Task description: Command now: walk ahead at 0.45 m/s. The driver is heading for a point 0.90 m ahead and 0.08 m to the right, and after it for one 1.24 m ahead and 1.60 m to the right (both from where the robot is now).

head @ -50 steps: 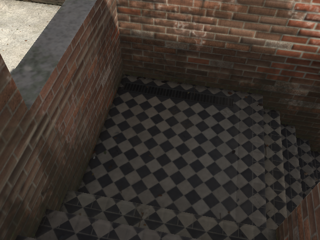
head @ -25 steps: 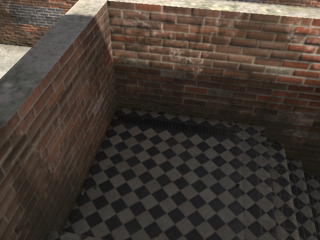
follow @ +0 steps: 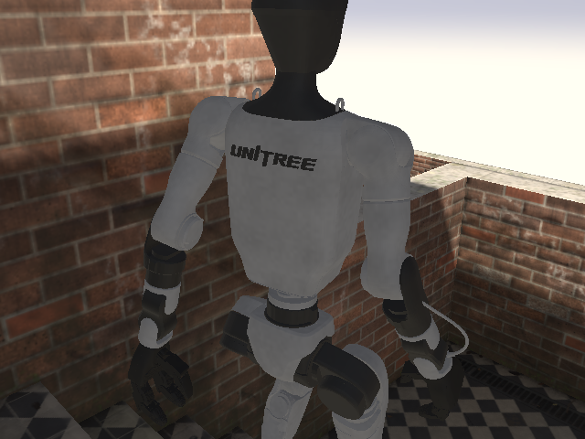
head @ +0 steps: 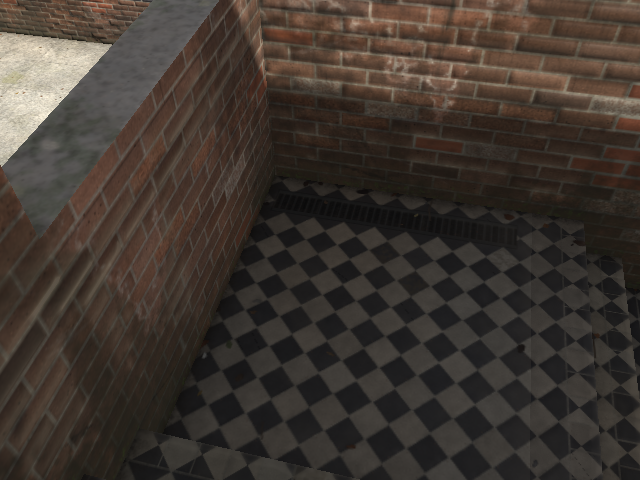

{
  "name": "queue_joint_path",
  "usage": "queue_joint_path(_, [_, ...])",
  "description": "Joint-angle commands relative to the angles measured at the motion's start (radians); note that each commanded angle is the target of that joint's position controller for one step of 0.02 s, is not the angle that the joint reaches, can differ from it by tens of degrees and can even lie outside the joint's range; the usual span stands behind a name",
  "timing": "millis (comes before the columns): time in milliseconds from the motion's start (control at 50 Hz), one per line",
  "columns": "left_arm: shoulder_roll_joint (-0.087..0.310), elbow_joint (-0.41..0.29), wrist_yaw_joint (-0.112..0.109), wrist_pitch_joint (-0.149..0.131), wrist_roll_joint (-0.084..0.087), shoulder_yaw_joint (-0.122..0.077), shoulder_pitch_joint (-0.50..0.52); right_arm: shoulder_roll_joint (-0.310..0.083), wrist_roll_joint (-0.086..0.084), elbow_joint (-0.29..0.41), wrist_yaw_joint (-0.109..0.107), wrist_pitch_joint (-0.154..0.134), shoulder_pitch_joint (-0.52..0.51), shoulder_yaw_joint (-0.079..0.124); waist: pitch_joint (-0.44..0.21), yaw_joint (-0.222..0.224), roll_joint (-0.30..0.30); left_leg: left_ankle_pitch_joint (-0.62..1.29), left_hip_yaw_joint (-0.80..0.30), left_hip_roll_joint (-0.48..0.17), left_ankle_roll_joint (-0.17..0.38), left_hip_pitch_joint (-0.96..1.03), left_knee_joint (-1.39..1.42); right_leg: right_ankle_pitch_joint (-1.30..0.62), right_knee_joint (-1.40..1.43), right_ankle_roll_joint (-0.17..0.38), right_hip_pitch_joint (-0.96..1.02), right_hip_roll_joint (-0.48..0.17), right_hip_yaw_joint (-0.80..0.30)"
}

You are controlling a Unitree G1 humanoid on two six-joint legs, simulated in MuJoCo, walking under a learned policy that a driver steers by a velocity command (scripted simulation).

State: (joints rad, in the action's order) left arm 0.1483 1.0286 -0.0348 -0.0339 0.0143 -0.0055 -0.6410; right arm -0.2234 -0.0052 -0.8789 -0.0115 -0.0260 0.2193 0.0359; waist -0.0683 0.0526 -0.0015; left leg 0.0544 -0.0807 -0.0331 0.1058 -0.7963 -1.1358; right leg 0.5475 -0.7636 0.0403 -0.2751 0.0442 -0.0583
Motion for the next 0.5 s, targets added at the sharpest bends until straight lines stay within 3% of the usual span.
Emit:
queue_joint_path(20, [0.071, 0.000, -0.023, -0.037, 0.001, 0.002, -0.109, -0.042, 0.009, 0.110, 0.029, -0.028, -0.147, 0.001, 0.129, 0.035, 0.128, 0.240, -0.062, -0.040, -0.016, -0.285, 0.252, -0.271, 0.085, 0.133, 0.176, -0.184, -0.331])
queue_joint_path(40, [0.051, -0.024, -0.040, -0.039, 0.006, 0.013, -0.034, -0.047, 0.021, 0.137, 0.046, -0.045, -0.183, -0.004, 0.140, 0.016, 0.078, 0.474, -0.049, -0.035, -0.029, -0.113, 0.455, -0.177, 0.049, 0.125, 0.031, -0.143, -0.255])
queue_joint_path(60, [0.109, -0.044, -0.046, -0.037, 0.004, 0.002, 0.051, -0.019, 0.037, 0.147, 0.058, -0.049, -0.171, -0.010, 0.142, 0.002, 0.048, 0.659, 0.051, 0.028, -0.032, 0.261, 0.573, -0.091, 0.054, 0.105, -0.293, -0.075, -0.116])
queue_joint_path(80, [0.149, -0.017, -0.032, -0.033, 0.000, -0.011, 0.021, 0.015, 0.028, 0.157, 0.066, -0.039, -0.165, -0.013, 0.109, 0.028, 0.054, 0.674, 0.115, 0.079, -0.055, 0.453, 0.529, -0.051, 0.069, 0.107, -0.402, -0.083, -0.100])
queue_joint_path(100, [0.149, -0.011, -0.026, -0.026, 0.004, -0.013, 0.033, 0.014, 0.009, 0.177, 0.063, -0.022, -0.154, -0.011, 0.135, 0.027, 0.087, 0.571, 0.091, 0.073, -0.070, 0.483, 0.515, -0.038, 0.035, 0.112, -0.418, -0.090, -0.112])
queue_joint_path(120, [0.130, -0.014, -0.021, -0.026, -0.004, -0.011, 0.065, -0.009, -0.002, 0.149, 0.065, -0.013, -0.052, -0.004, 0.126, -0.017, 0.127, 0.624, 0.081, 0.068, -0.064, 0.578, 0.430, 0.022, -0.078, 0.096, -0.480, -0.078, -0.094])
queue_joint_path(160, [0.091, -0.034, -0.011, -0.013, 0.008, -0.017, 0.136, -0.047, -0.010, 0.089, 0.051, 0.015, 0.123, 0.015, 0.097, -0.101, 0.131, 0.497, 0.100, 0.040, -0.069, 0.599, 0.476, -0.081, -0.301, 0.059, -0.332, -0.072, -0.103])
queue_joint_path(180, [0.097, -0.037, -0.009, -0.004, 0.029, -0.026, 0.139, -0.070, -0.011, 0.059, 0.042, 0.013, 0.213, 0.028, 0.090, -0.126, 0.114, 0.423, 0.059, -0.033, -0.054, 0.540, 0.724, -0.209, -0.463, 0.038, -0.119, -0.056, -0.093])
queue_joint_path(200, [0.092, -0.008, -0.023, 0.007, 0.033, -0.032, 0.118, -0.061, -0.024, 0.031, 0.033, 0.002, 0.279, 0.049, 0.117, -0.156, 0.107, 0.310, 0.068, -0.069, -0.033, 0.632, 0.940, -0.332, -0.676, 0.035, -0.128, -0.038, -0.109])
queue_joint_path(220, [0.069, 0.021, -0.024, -0.002, 0.034, -0.034, 0.094, -0.078, -0.009, -0.028, 0.029, -0.003, 0.428, 0.057, 0.108, -0.213, 0.021, 0.392, 0.047, -0.129, 0.019, 0.836, 0.947, -0.272, -1.029, 0.026, -0.284, 0.036, -0.106])
queue_joint_path(240, [-0.025, 0.019, 0.001, -0.020, 0.010, -0.023, 0.055, -0.078, 0.028, -0.095, 0.053, -0.013, 0.589, 0.034, 0.033, -0.230, -0.214, 0.768, 0.016, -0.188, 0.066, 1.133, 0.546, 0.382, -1.377, 0.032, -0.657, 0.159, -0.088])
queue_joint_path(260, [-0.013, -0.037, 0.019, -0.026, 0.021, -0.023, -0.048, -0.093, 0.002, -0.081, 0.065, -0.010, 0.511, 0.018, 0.006, -0.079, -0.339, 0.771, -0.071, -0.240, 0.072, 1.138, 0.368, 0.270, -1.338, 0.056, -0.821, 0.065, -0.161])
queue_joint_path(280, [0.051, -0.053, 0.016, -0.026, 0.041, -0.035, -0.034, -0.101, -0.027, -0.075, 0.077, -0.007, 0.469, 0.024, -0.048, -0.078, -0.324, 0.541, -0.170, -0.295, 0.127, 1.062, 0.424, 0.154, -1.323, 0.050, -0.855, 0.021, -0.151])
queue_joint_path(300, [0.076, -0.092, 0.007, -0.017, 0.051, -0.039, 0.011, -0.137, -0.030, -0.069, 0.085, -0.007, 0.422, 0.037, -0.062, -0.053, -0.205, -0.083, -0.278, -0.347, 0.199, 0.885, 0.563, -0.028, -1.159, 0.055, -0.840, -0.032, -0.124])
queue_joint_path(320, [0.040, -0.150, -0.010, -0.006, 0.064, -0.027, 0.164, -0.144, -0.005, -0.086, 0.070, -0.010, 0.335, 0.044, 0.026, -0.044, -0.228, -0.563, -0.531, -0.409, 0.217, 0.716, 0.713, -0.181, -1.009, 0.053, -0.914, -0.106, -0.169])
queue_joint_path(340, [0.095, -0.192, -0.021, 0.005, 0.056, -0.036, 0.289, -0.073, 0.022, -0.082, 0.059, -0.024, 0.295, 0.016, 0.133, -0.046, -0.064, -0.626, -0.614, -0.396, 0.210, 0.585, 0.765, -0.265, -0.922, 0.037, -0.930, -0.129, -0.191])
queue_joint_path(360, [0.102, -0.193, -0.024, 0.028, 0.030, -0.046, 0.280, -0.006, 0.054, -0.066, 0.026, -0.033, 0.201, -0.020, 0.200, 0.018, -0.005, -0.445, -0.502, -0.351, 0.188, 0.332, 0.724, -0.428, -0.708, -0.012, -0.786, -0.150, -0.162])
queue_joint_path(380, [0.065, -0.185, -0.025, 0.047, 0.003, -0.046, 0.227, 0.007, 0.061, -0.076, 0.008, -0.029, 0.192, -0.026, 0.182, 0.041, -0.016, -0.340, -0.411, -0.283, 0.175, 0.256, 0.681, -0.445, -0.635, -0.050, -0.672, -0.159, -0.117])
queue_joint_path(400, [0.038, -0.159, -0.015, 0.053, -0.013, -0.046, 0.176, -0.029, 0.081, -0.100, -0.003, -0.031, 0.230, -0.022, 0.154, 0.052, -0.067, -0.229, -0.364, -0.240, 0.171, 0.216, 0.641, -0.532, -0.699, -0.065, -0.600, -0.139, -0.087])
queue_joint_path(420, [0.053, -0.159, -0.013, 0.056, -0.007, -0.052, 0.151, -0.052, 0.062, -0.098, -0.010, -0.031, 0.207, -0.020, 0.160, 0.070, -0.110, -0.189, -0.322, -0.212, 0.157, 0.159, 0.636, -0.539, -0.706, -0.073, -0.547, -0.125, -0.063])
queue_joint_path(440, [0.090, -0.198, 0.000, 0.053, 0.007, -0.066, 0.216, -0.013, 0.037, -0.103, -0.019, -0.040, 0.233, -0.031, 0.168, 0.055, -0.113, -0.292, -0.294, -0.179, 0.118, 0.236, 0.581, -0.724, -0.565, -0.050, -0.632, -0.149, -0.139])
queue_joint_path(460, [0.089, -0.220, 0.008, 0.055, 0.003, -0.066, 0.269, -0.008, 0.017, -0.120, -0.027, -0.043, 0.287, -0.032, 0.152, 0.020, -0.122, -0.344, -0.301, -0.179, 0.109, 0.314, 0.548, -0.774, -0.517, -0.037, -0.675, -0.146, -0.134])
queue_joint_path(480, [0.094, -0.237, 0.013, 0.052, -0.005, -0.067, 0.301, 0.000, -0.008, -0.128, -0.048, -0.047, 0.284, -0.033, 0.184, 0.020, -0.086, -0.393, -0.235, -0.151, 0.104, 0.281, 0.504, -0.930, -0.333, -0.045, -0.642, -0.157, -0.132])
queue_joint_path(500, [0.085, -0.253, 0.025, 0.046, -0.019, -0.063, 0.341, -0.003, -0.011, -0.134, -0.057, -0.048, 0.314, -0.036, 0.167, 0.000, -0.071, -0.421, -0.218, -0.139, 0.103, 0.267, 0.478, -1.029, -0.270, -0.049, -0.560, -0.143, -0.115])
